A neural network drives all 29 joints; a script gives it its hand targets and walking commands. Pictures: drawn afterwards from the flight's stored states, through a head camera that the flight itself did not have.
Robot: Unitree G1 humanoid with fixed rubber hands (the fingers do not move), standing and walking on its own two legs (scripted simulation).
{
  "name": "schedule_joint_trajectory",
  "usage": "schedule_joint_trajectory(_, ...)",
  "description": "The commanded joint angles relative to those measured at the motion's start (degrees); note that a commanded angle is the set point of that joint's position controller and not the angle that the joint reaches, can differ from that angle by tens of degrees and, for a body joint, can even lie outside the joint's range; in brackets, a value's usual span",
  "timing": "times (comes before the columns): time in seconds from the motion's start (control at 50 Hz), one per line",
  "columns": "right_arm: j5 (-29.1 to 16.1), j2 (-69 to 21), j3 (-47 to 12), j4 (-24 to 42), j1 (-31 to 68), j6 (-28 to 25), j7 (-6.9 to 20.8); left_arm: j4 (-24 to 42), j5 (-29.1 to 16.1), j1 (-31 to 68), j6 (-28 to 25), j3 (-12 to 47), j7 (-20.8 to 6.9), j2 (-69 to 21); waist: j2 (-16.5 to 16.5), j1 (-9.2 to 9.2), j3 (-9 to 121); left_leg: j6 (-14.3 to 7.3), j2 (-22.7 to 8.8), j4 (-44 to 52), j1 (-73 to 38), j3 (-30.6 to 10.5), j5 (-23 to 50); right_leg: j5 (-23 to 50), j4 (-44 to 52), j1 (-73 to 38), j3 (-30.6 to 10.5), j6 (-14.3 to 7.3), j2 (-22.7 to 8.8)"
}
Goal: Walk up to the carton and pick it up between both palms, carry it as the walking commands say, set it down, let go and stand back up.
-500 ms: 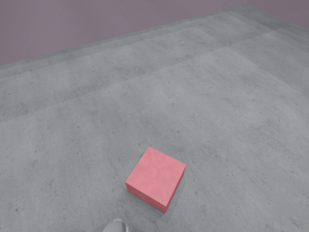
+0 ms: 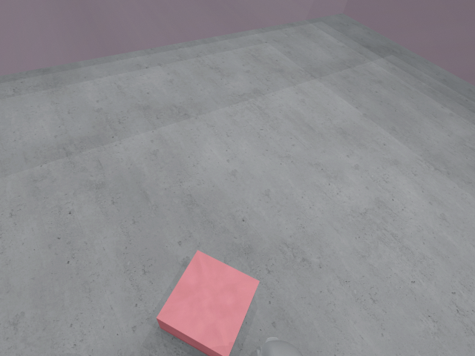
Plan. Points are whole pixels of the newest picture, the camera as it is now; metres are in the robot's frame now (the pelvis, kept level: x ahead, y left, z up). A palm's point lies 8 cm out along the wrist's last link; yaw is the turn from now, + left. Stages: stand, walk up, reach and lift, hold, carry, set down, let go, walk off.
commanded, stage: walk up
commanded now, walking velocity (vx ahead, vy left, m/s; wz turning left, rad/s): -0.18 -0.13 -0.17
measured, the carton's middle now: (210, 304) +0.41 +0.01 -0.71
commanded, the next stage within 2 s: none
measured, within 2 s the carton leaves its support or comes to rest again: neither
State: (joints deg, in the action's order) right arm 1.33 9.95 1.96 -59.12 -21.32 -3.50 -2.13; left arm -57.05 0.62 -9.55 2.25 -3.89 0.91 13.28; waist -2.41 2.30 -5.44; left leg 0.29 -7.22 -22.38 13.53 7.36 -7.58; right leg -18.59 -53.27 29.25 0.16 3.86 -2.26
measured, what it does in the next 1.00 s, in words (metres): steps on the spot: right foot, then left foot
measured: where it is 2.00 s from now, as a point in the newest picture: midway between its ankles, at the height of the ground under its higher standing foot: outside the picture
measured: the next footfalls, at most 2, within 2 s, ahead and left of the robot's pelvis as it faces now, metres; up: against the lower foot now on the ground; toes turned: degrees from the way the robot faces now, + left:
right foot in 0.14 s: +0.08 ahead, -0.18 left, +0.00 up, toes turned -7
left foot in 0.58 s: -0.15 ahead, +0.00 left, +0.00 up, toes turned +9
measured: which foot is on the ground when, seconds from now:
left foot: down 0.00-0.14, up 0.16-0.56, down 0.58-1.00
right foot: up 0.00-0.12, down 0.14-0.56, up 0.58-1.00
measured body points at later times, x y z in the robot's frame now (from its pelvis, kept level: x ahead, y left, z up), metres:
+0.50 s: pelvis -0.08 -0.08 +0.00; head -0.09 -0.09 +0.45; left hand -0.01 +0.18 -0.14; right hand -0.13 -0.34 -0.16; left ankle -0.18 +0.02 -0.71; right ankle +0.04 -0.17 -0.75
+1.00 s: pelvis -0.06 -0.07 -0.02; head -0.06 -0.06 +0.43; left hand +0.04 +0.17 -0.16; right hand -0.16 -0.28 -0.17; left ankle -0.19 -0.01 -0.75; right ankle +0.01 -0.19 -0.73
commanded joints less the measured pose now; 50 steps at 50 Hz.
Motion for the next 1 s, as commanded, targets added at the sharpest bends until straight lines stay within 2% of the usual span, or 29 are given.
schedule_joint_trajectory(0.0, 0.38, 12.84, 3.35, 3.91, 0.5, 1.65, -1.07, 1.27, 0.13, -6.18, 1.89, -0.23, -1.14, 1.97, 17.63, -1.67, 9.06, -8.11, -12.97, -1.37, -5.66, -1.33, 43.2, -0.45, 3.43, -5.21, 2.27, 1.06, -1.59)
schedule_joint_trajectory(0.04, 0.4, 12.09, 3.51, 6.04, 4.8, 3.32, -1.21, 1.69, 0.17, -5.54, 2.06, 0.19, -0.93, 1.3, 14.96, -1.91, 9.75, -8.07, -14.4, 0.05, 0.96, -4.15, 23.43, -0.13, 6.33, -10.89, 2.33, 0.04, -2.05)
schedule_joint_trajectory(0.06, 0.33, 12.4, 3.41, 5.94, 6.15, 3.93, -1.14, 1.89, 0.35, -6.76, 1.23, 0.47, -0.84, 0.91, 17.17, -2.97, 9.59, -6.64, -11.34, -2.85, 2.78, -3.16, 12.82, 3.79, 14.09, -13.74, 0.62, -0.76, -3.6)
schedule_joint_trajectory(0.08, -0.45, 10.07, 3.05, 5.89, 8.71, 5.01, -1.19, 0.93, 0.92, -9.83, 0.2, 0.27, -0.09, 2.34, 13.03, -5.95, 10.13, -4.44, -7.62, -6.56, 7.09, -0.95, 2.24, 10.39, 19.49, -21.13, 2.9, -1.4, -1.35)
schedule_joint_trajectory(0.1, -0.2, 8.74, 3.12, 6.24, 7.28, 5.58, -1.37, 0.22, 1.06, -11.85, -0.93, -0.12, 0.17, 3.96, 3.89, -6.37, 8.52, -2.54, -3.08, -14.56, 10.82, 0.3, -6.48, 15.67, 27.67, -24.33, -0.28, -0.52, -3.91)
schedule_joint_trajectory(0.12, -0.11, 4.33, 2.31, 6.0, 3.17, 6.81, -0.97, 1.55, 1.17, -10.32, -2.11, -0.1, 0.69, 7.47, -13.05, -4.18, 3.13, -0.96, 2.34, -24.91, 17.93, 0.41, -25.15, 27.44, 35.66, -20.52, -6.95, -0.82, -11.61)
schedule_joint_trajectory(0.14, -0.23, 1.63, 1.72, 4.65, -1.52, 8.22, -1.27, 4.85, 0.91, -4.16, -2.71, 0.38, 0.68, 10.91, -20.15, 0.34, 1.11, 0.76, 4.62, -36.69, 17.11, -6.66, -31.2, 39.24, 34.43, -10.32, -16.8, -3.23, -22.48)
schedule_joint_trajectory(0.16, -1.59, 3.87, 2.83, 5.93, -2.7, 9.65, -0.88, 5.64, 0.85, -5.42, -1.94, -0.07, 0.86, 11.78, -22.69, -0.91, 5.15, -0.51, 6.8, -42.31, 11.4, -11.28, -31.03, 37.33, 35.97, -5.36, -14.83, -10.74, -24.54)
schedule_joint_trajectory(0.18, -1.57, 5.25, 2.34, 6.46, 0.15, 9.81, -0.53, 4.43, 1.48, -5.98, -1.76, 0.49, 0.58, 11.5, -21.63, -2.23, 6.83, -1.13, 6.63, -43.06, 10.87, -14.65, -27.58, 14.01, 41.07, -3.45, -18.81, -10.32, -21.57)
schedule_joint_trajectory(0.2, -0.87, 8.52, 3.46, 5.73, 3.73, 10.02, 0.3, 5.43, 1.7, -2.64, -1.32, 1.17, 0.27, 7.44, -14.47, -1.95, 3.49, -1.21, 6.61, -46.68, 8.41, -13.44, -20.24, -13.27, 45.04, 3.45, -15.21, -7.79, -14.89)
schedule_joint_trajectory(0.22, -0.41, 9.33, 4.17, 3.93, 1.2, 9.46, 1.34, 6.04, 2.04, 0.44, -0.77, 1.46, 0.07, 7.55, -14.53, -0.01, 3.99, -0.61, 8.24, -45.95, 10.55, -11.14, -16.88, -23.81, 47.54, 1.73, -13.69, -3.97, -12.0)
schedule_joint_trajectory(0.24, -0.51, 8.02, 4.02, 1.45, -4.38, 9.4, 1.89, 5.92, 1.41, 4.07, -1.07, 1.33, 0.36, 7.72, -12.37, 2.66, 4.55, -0.3, 8.75, -45.28, 10.3, -9.06, -13.7, -19.84, 47.8, -2.03, -11.32, -3.96, -12.17)
schedule_joint_trajectory(0.3, 0.41, 6.41, 3.36, -0.94, -5.29, 8.4, 2.06, 3.97, 0.48, 1.11, -1.67, 1.18, 0.74, 7.14, -4.8, 0.79, 3.87, 0.42, 8.04, -41.75, 7.74, -3.82, -11.46, -11.02, 46.01, -4.71, -7.81, -5.34, -11.0)
schedule_joint_trajectory(0.34, 0.35, 6.78, 3.29, -0.11, -2.65, 8.0, 1.76, 1.42, 0.09, -3.88, -1.87, 2.14, 1.02, 5.09, -4.53, -0.8, 3.47, 1.24, 7.63, -33.13, 7.53, -5.64, -12.25, -11.03, 46.27, -10.21, -9.76, -5.01, -11.4)
schedule_joint_trajectory(0.36, 0.22, 4.56, 2.94, -0.83, -3.97, 7.99, 1.78, 1.01, -0.46, -4.29, -1.65, 1.92, 0.89, 6.24, -9.36, -0.92, 5.81, 1.13, 9.17, -27.94, 5.85, -4.59, -15.74, -12.43, 46.29, -13.87, -9.95, -5.93, -11.32)
schedule_joint_trajectory(0.44, -0.07, 6.64, 2.43, -1.62, -4.64, 8.02, 0.4, 1.43, 0.2, -8.36, -0.58, -0.03, 2.45, 11.48, -5.82, -4.32, 4.96, -1.54, 9.77, -11.79, 3.86, -2.98, -24.09, -13.42, 47.04, -19.26, -15.78, -8.25, -17.85)
schedule_joint_trajectory(0.46, -0.45, 7.7, 2.46, -1.97, -9.35, 7.9, 1.06, 1.89, -0.86, -11.18, -0.02, -0.98, 2.71, 12.56, -8.04, -3.46, 7.67, -2.84, 10.44, -9.01, -2.58, 0.2, -27.47, -19.15, 49.82, -17.68, -13.04, -5.9, -15.69)
schedule_joint_trajectory(0.5, -0.41, 4.95, 1.71, -4.09, -19.32, 6.94, 2.02, 3.54, -0.93, -1.34, 1.64, -1.6, 2.88, 12.16, -9.89, 4.7, 2.87, -4.84, 13.5, 7.45, -22.98, 8.74, -20.32, -17.73, 50.14, 2.22, -2.74, 1.94, -6.38)
schedule_joint_trajectory(0.52, -0.14, 4.24, 1.55, -7.03, -26.1, 6.24, 1.62, 5.47, -0.79, 2.25, 1.68, -1.25, 2.58, 9.42, -1.09, 7.94, 0.06, -6.52, 10.37, 18.08, -32.68, 4.32, -13.75, -11.75, 37.26, 9.62, 4.47, 5.38, -0.24)
schedule_joint_trajectory(0.54, 0.3, 6.31, 1.45, -7.53, -25.6, 5.69, 0.9, 5.89, -0.83, 1.43, 0.97, 0.57, 1.71, 0.33, 21.57, 5.78, 0.11, -5.86, -6.24, 19.54, -27.39, -17.66, -25.24, -11.91, 11.34, 14.76, 8.87, 1.56, 2.99)
schedule_joint_trajectory(0.56, 0.18, 5.22, 0.16, -3.39, -14.55, 5.28, -0.24, 3.35, 0.75, -1.02, 0.64, 0.74, 1.7, 0.8, 16.5, -0.1, -7.56, -5.41, -10.48, 17.0, -12.91, -19.96, -27.87, -7.62, 5.23, 18.0, 3.39, -1.23, 1.64)
schedule_joint_trajectory(0.58, 0.93, 9.85, 1.6, -0.59, -8.29, 4.57, -0.36, 5.3, 0.1, -0.25, 0.93, -0.01, 0.92, 1.53, 15.63, -1.44, -8.56, -9.09, -14.39, 21.54, -2.24, -21.2, -37.24, -1.55, 1.28, 15.85, -1.24, -1.44, 0.88)
schedule_joint_trajectory(0.6, 1.0, 10.94, 2.65, 0.12, -3.91, 4.02, -0.07, 4.58, 0.55, 0.99, 1.07, -1.25, -0.39, 4.72, 12.62, -2.3, -7.91, -8.68, -15.02, 23.77, 2.43, -25.34, -43.41, 5.12, -5.47, 13.74, -4.4, -1.78, 0.83)
schedule_joint_trajectory(0.66, 0.07, 8.74, 1.03, 0.53, -1.32, 1.86, -0.34, 0.93, 1.77, -3.06, -0.03, -2.34, -2.46, 5.41, 3.68, -5.13, -5.61, -2.95, -7.64, 18.26, -8.92, -12.8, -20.28, 9.06, -13.41, 15.25, -3.46, -2.64, 2.7)
schedule_joint_trajectory(0.68, -0.37, 9.77, 1.44, 0.71, -2.4, 1.45, -0.43, -0.13, 2.16, -5.11, 0.12, -2.18, -2.36, 5.71, 5.13, -4.61, -3.47, -1.09, -7.0, 17.41, -9.25, -10.88, -21.05, 9.59, -15.63, 14.57, -1.8, -2.13, 2.66)
schedule_joint_trajectory(0.8, -0.11, 4.14, 0.01, -3.93, -15.45, 0.5, -0.79, 3.02, 1.05, 3.04, -0.72, 0.09, -1.54, 2.55, 7.67, 1.36, -10.61, -4.94, -7.56, 13.52, -10.89, -7.7, -5.21, 10.7, -8.67, 18.71, -1.58, -0.61, -0.83)
schedule_joint_trajectory(0.86, 0.56, 4.41, 0.02, -3.45, -15.14, 0.86, -0.81, 5.23, 0.36, 6.14, -1.21, 0.41, -1.36, 2.71, 9.65, 2.0, -9.12, -7.96, -7.13, 11.74, -12.97, -6.12, 1.2, 7.94, 1.6, 14.16, 1.27, -1.19, -1.01)
schedule_joint_trajectory(0.94, 0.95, 3.7, 0.22, -4.94, -16.34, 1.15, -0.14, 5.78, 0.96, 5.6, -2.28, 1.8, -0.48, 1.01, 10.66, 1.55, -7.11, -8.62, -5.54, 4.99, -13.21, -4.03, 21.99, 0.69, 12.28, 6.32, 7.85, -2.83, -1.86)
schedule_joint_trajectory(0.98, 1.15, 5.94, 1.14, -4.31, -12.86, 0.74, 0.02, 4.8, 0.85, -0.86, -2.83, 2.06, -0.02, 0.62, 10.62, -2.46, -3.7, -9.08, -5.84, -0.06, -11.69, -3.84, 30.76, -0.71, 15.07, -2.18, 9.13, -4.44, -0.44)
